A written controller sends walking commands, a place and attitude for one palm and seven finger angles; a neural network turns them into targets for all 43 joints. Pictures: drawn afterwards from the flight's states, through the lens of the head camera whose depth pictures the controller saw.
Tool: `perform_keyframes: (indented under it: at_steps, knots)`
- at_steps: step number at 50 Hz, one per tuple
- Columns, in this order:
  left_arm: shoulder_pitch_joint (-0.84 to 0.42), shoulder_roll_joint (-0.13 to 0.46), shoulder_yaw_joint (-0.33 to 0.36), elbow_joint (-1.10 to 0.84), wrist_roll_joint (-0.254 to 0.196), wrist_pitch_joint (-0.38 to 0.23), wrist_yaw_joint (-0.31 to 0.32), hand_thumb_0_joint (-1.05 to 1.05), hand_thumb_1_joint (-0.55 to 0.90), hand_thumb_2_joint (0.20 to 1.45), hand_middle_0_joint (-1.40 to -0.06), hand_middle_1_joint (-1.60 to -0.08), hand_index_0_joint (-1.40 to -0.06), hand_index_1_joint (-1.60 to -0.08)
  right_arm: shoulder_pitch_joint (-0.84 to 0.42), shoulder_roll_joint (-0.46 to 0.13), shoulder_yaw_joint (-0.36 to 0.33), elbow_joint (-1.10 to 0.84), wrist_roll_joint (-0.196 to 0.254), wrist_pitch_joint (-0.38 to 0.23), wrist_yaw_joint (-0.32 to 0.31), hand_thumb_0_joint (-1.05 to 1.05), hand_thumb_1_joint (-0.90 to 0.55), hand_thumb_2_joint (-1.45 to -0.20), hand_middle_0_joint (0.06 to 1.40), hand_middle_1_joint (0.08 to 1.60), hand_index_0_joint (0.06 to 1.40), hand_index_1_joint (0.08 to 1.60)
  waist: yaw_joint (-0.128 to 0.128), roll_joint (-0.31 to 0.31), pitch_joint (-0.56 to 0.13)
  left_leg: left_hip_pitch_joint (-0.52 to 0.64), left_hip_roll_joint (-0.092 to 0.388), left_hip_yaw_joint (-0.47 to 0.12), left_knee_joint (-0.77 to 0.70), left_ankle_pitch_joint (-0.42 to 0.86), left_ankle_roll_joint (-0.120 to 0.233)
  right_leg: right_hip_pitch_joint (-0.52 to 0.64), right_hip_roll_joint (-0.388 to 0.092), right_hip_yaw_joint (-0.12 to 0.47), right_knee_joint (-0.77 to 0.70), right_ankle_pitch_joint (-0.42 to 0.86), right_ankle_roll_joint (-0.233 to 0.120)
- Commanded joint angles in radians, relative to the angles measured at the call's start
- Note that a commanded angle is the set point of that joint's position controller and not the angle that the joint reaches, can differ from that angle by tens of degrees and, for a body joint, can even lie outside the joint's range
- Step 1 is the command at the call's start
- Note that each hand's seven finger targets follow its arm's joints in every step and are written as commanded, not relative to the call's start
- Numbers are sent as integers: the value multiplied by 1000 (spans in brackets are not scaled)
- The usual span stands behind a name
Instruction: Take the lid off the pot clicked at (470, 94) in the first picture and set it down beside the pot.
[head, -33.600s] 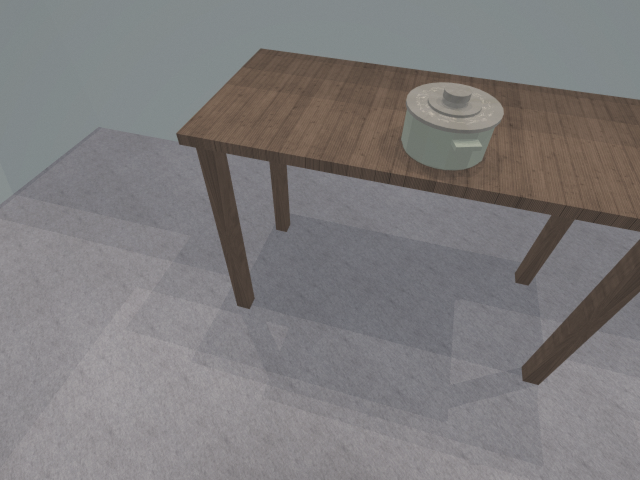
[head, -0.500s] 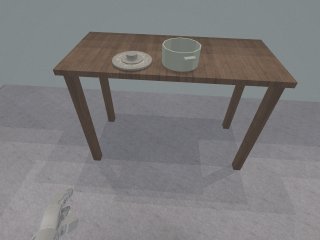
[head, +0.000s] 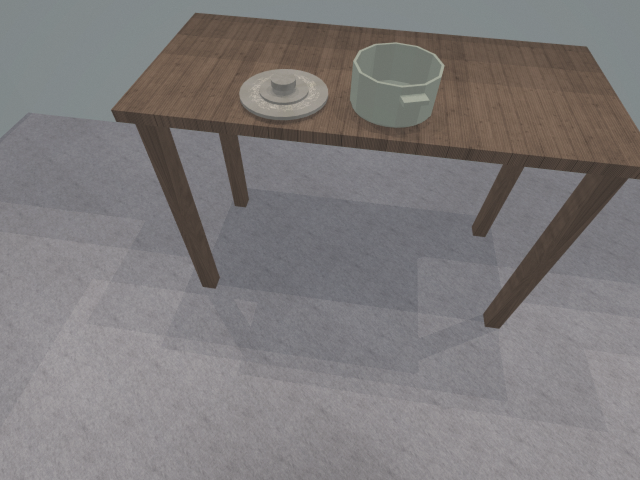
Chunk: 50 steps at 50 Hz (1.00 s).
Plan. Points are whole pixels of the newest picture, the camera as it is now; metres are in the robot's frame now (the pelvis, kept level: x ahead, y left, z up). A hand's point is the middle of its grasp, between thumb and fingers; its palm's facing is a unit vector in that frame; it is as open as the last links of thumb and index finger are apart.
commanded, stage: stop stepping back and stand still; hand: left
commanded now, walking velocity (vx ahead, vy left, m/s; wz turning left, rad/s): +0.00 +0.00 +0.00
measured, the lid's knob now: (283, 81) +0.87 +0.14 +0.03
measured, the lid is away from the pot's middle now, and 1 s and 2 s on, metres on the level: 0.24 0.24 0.24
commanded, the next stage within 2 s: let the arm hang, fingers relaxed in 0.28 s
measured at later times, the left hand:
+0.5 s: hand out of the picture +0.06 +0.18 -0.17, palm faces +0.02 -0.98 -0.20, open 7.3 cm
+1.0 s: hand out of the picture +0.01 +0.17 -0.17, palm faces +0.03 -0.98 -0.19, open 7.3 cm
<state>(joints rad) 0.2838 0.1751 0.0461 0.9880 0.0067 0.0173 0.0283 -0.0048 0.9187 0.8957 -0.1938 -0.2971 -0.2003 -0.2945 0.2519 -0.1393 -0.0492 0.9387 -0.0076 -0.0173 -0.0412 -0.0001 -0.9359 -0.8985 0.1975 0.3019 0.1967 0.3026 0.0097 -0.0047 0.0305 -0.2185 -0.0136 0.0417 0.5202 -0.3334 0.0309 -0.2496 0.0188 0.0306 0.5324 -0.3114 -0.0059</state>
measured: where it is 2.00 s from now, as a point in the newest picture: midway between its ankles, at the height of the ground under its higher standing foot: outside the picture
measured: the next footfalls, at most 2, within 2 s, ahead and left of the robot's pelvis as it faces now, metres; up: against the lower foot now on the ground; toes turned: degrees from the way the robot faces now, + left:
none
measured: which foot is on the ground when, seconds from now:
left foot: down 0.00-1.00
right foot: down 0.00-1.00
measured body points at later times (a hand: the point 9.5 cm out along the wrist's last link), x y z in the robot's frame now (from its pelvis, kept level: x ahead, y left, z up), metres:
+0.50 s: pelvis +0.01 +0.00 +0.00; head +0.04 +0.01 +0.45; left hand +0.06 +0.23 -0.16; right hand +0.01 -0.22 -0.15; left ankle -0.04 +0.10 -0.73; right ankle -0.02 -0.12 -0.73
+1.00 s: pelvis +0.01 +0.00 +0.00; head +0.03 +0.01 +0.45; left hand +0.01 +0.22 -0.16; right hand -0.02 -0.21 -0.16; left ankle -0.04 +0.10 -0.73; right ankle -0.02 -0.12 -0.73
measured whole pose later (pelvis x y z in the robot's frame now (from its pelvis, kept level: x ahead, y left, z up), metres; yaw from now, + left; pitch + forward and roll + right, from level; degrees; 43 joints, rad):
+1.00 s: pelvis +0.01 +0.00 +0.00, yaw -1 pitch -1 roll +0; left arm 0.29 0.13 0.03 1.11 0.01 0.00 0.05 0.01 0.92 0.90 -0.20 -0.30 -0.20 -0.29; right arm 0.32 -0.10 -0.04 1.10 0.00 -0.01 -0.04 0.01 -0.91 -0.90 0.20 0.30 0.20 0.30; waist -0.01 0.00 0.04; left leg -0.13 -0.01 0.06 0.46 -0.32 0.03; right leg -0.16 0.03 0.05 0.46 -0.29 -0.01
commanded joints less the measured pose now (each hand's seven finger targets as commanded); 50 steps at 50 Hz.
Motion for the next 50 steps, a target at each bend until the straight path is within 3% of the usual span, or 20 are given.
perform_keyframes:
  at_steps: [1, 3, 5, 9, 11, 14, 24, 27, 34, 36, 46, 50]
  knots:
    - [40, 77, 4, -28, 3, -37, 9, 0, 900, 900, -200, -300, -200, -300, 75, -86, -24, -14, 4, -10, -4, 0, -900, -900, 200, 300, 200, 300, -15, -28, -52, 76, 120, -60, -49, 466, 25, 72, -87, 66, -72, 451, -43]
    - [38, 86, 4, -17, 3, -40, 15, 0, 900, 900, -200, -300, -200, -300, 71, -83, -25, -2, 4, -6, -1, 0, -900, -900, 200, 300, 200, 300, -22, -56, -69, 79, 103, -42, -41, 373, 12, 97, -109, 97, -94, 495, -52]
    - [27, 90, 5, -18, 4, -41, 18, 0, 900, 900, -200, -300, -200, -300, 67, -79, -25, 8, 4, -4, 2, 0, -900, -900, 200, 300, 200, 300, -25, -35, -65, 77, 101, -40, -48, 353, 11, 100, -109, 98, -95, 490, -55]
    - [11, 86, 8, -14, 2, -37, 18, 0, 900, 900, -200, -300, -200, -300, 58, -78, -24, 28, 0, -2, 0, 0, -900, -900, 200, 300, 200, 300, -23, 27, -41, 98, 114, -45, -59, 399, 15, 78, -94, 82, -86, 460, -54]
    - [1, 87, 8, -13, 3, -33, 16, 0, 900, 900, -200, -300, -200, -300, 60, -76, -24, 32, -1, 3, 0, 0, -900, -900, 200, 300, 200, 300, -23, 21, -6, 80, 117, -52, -74, 358, 18, 62, -88, 75, -92, 409, -52]
    - [-3, 86, 10, -10, 2, -33, 16, 0, 900, 900, -200, -300, -200, -300, 69, -82, -23, 43, -2, 0, -2, 0, -900, -900, 200, 300, 200, 300, -22, 19, -34, 94, 119, -55, -72, 396, 19, 89, -86, 71, -85, 428, -53]
    - [-4, 71, 7, 10, -1, -26, 13, 0, 900, 900, -200, -300, -200, -300, 111, -80, -17, 79, -3, -1, -9, 0, -900, -900, 200, 300, 200, 300, -20, 55, -15, 110, 131, -69, -102, 416, 28, 80, -74, 44, -83, 364, -50]
    - [-2, 64, 2, 20, -1, -23, 13, 0, 900, 900, -200, -300, -200, -300, 122, -76, -13, 89, -2, 0, -10, 0, -900, -900, 200, 300, 200, 300, -19, 51, 19, 88, 137, -78, -128, 354, 33, 63, -68, 40, -95, 299, -47]
    - [21, 55, -1, 45, -2, -29, 17, 0, 900, 900, -200, -300, -200, -300, 149, -58, -12, 109, 1, -1, -9, 0, -900, -900, 200, 300, 200, 300, -22, 3, 8, 89, 121, -64, -120, 320, 28, 78, -79, 58, -112, 334, -49]
    - [23, 50, -2, 50, -1, -27, 17, 0, 900, 900, -200, -300, -200, -300, 150, -52, -11, 117, 0, 0, -9, 0, -900, -900, 200, 300, 200, 300, -22, 30, 30, 82, 127, -69, -135, 289, 31, 55, -74, 53, -113, 291, -48]
    - [57, 36, -4, 79, 1, -34, 20, 0, 900, 900, -200, -300, -200, -300, 159, -37, -9, 134, 4, -4, -10, 0, -900, -900, 200, 300, 200, 300, -24, 2, 19, 97, 120, -59, -123, 307, 28, 57, -82, 67, -121, 333, -47]
    - [64, 33, -6, 85, 2, -34, 22, 0, 900, 900, -200, -300, -200, -300, 151, -37, -10, 137, 4, -2, -10, 0, -900, -900, 200, 300, 200, 300, -24, 24, 36, 101, 122, -58, -123, 305, 27, 36, -77, 69, -121, 323, -47]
